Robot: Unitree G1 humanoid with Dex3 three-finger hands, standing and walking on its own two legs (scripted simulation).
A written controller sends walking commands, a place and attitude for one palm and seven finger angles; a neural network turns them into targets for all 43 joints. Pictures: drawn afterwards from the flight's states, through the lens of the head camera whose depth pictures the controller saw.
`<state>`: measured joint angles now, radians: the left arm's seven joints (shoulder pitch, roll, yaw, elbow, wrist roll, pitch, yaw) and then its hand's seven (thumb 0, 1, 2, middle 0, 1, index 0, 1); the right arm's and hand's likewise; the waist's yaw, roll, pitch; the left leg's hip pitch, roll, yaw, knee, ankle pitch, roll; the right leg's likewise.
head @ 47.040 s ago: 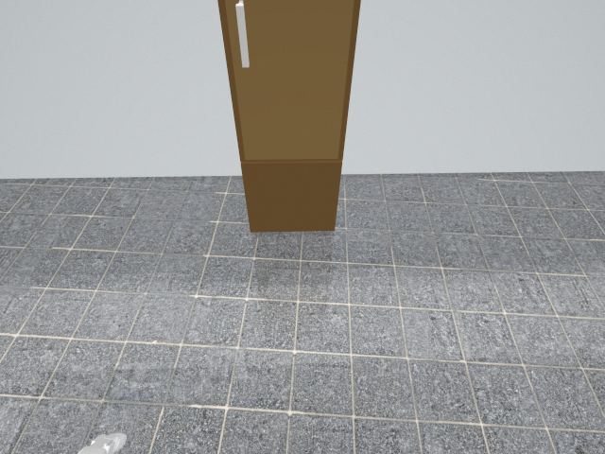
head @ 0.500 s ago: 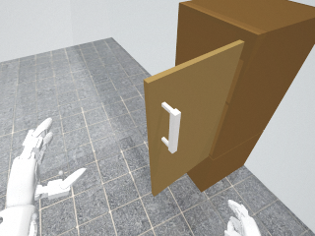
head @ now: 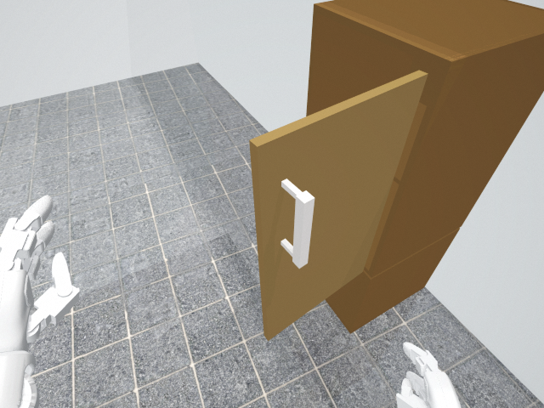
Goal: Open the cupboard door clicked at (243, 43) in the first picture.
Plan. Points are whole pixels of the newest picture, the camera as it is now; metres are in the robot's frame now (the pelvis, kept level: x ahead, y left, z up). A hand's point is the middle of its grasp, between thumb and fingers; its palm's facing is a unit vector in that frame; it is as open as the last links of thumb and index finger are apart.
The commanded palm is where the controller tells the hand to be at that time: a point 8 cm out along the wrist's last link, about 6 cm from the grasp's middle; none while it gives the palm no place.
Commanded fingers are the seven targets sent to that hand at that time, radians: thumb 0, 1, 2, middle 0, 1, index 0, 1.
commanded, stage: draw the hand back to the body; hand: left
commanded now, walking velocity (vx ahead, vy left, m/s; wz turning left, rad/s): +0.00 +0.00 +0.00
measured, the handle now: (294, 225) +0.37 +0.02 +0.09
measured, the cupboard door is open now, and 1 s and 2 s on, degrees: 96 96 96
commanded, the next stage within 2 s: step back with the hand held close in 0.12 s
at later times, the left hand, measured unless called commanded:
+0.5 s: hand (77, 301) +0.18 +0.25 +0.14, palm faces +0.34 -0.81 -0.48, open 7.4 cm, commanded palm +0.12 +0.30 +0.17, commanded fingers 0.00 0.90 0.90 -0.20 -0.30 -0.20 -0.30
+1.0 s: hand (7, 381) +0.09 +0.27 +0.15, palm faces +0.45 -0.78 -0.43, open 7.4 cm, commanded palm +0.03 +0.31 +0.17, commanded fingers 0.00 0.90 0.90 -0.20 -0.30 -0.20 -0.30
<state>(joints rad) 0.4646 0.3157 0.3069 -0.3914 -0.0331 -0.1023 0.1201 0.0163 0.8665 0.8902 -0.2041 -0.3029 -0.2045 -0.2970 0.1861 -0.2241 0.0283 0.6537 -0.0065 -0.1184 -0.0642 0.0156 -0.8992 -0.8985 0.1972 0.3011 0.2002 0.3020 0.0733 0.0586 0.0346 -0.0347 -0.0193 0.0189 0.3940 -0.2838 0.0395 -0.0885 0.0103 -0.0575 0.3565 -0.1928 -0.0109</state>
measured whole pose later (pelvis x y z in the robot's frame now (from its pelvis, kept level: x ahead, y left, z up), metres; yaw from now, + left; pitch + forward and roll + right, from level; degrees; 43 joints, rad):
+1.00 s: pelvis -0.11 +0.01 -0.03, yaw +1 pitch -1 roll -1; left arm 0.49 0.38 0.41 -0.52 0.00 -0.22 0.16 0.02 0.89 0.90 -0.21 -0.30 -0.21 -0.30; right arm 0.22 -0.21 0.02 0.59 0.00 -0.08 -0.07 0.01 -0.90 -0.90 0.20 0.30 0.20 0.30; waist 0.00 -0.02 0.05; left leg -0.43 -0.04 0.03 0.73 -0.38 0.04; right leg -0.43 -0.01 -0.03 0.60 -0.14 0.00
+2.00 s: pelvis -0.27 -0.01 -0.02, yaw -3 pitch +0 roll +0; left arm 0.53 0.42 0.42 -0.48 -0.02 -0.23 0.14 0.02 0.89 0.90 -0.21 -0.30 -0.21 -0.30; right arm 0.30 -0.22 0.01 0.68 0.01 -0.14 -0.10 0.02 -0.90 -0.90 0.20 0.30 0.20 0.30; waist 0.00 -0.03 -0.04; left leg -0.33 -0.03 0.01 0.57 -0.25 0.03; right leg -0.12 0.02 -0.01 0.54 -0.39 -0.02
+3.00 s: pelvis -0.33 -0.01 -0.01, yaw +0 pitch -2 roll -2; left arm 0.37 0.24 0.00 1.11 0.02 0.03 -0.01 0.01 0.91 0.90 -0.20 -0.30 -0.20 -0.30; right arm 0.25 -0.29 -0.02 1.08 -0.01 0.03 -0.02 0.01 -0.90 -0.90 0.20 0.30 0.20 0.30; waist 0.00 0.00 0.09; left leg -0.33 -0.03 -0.06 0.46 -0.09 0.02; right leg -0.12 0.04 -0.07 0.45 -0.30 -0.04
